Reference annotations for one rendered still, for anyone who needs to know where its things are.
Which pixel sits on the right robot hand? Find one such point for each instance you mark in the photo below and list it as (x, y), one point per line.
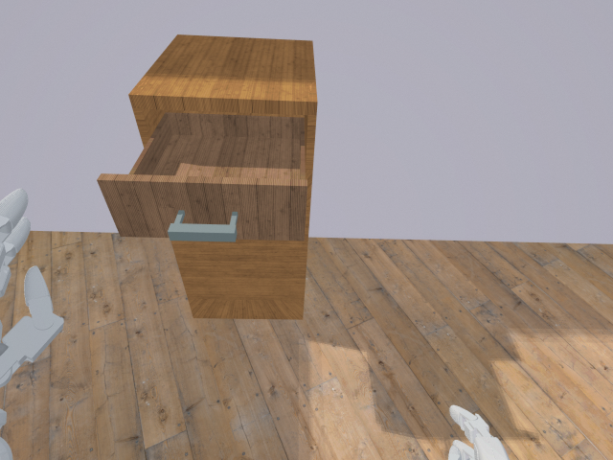
(486, 447)

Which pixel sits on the left robot hand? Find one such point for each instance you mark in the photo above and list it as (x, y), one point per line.
(31, 335)

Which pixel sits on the handle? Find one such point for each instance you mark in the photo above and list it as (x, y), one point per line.
(179, 231)

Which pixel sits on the drawer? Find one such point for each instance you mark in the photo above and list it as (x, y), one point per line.
(211, 165)

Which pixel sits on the cabinet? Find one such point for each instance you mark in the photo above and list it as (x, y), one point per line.
(246, 279)

